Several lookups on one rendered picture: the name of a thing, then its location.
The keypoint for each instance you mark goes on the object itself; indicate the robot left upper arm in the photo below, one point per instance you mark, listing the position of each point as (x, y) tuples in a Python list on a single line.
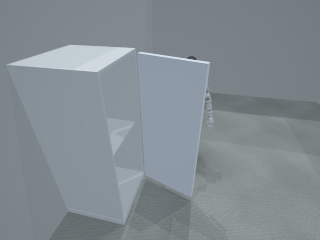
[(207, 93)]

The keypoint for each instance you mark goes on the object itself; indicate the left robot forearm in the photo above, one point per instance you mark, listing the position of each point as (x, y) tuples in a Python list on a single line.
[(209, 106)]

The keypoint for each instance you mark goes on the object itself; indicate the humanoid robot head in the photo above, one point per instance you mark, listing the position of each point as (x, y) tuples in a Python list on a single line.
[(192, 58)]

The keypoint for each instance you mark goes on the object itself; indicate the left robot hand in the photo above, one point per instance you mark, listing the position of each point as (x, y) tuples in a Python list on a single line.
[(210, 121)]

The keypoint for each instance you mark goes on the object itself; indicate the fridge door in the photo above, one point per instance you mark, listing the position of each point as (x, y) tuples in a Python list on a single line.
[(172, 100)]

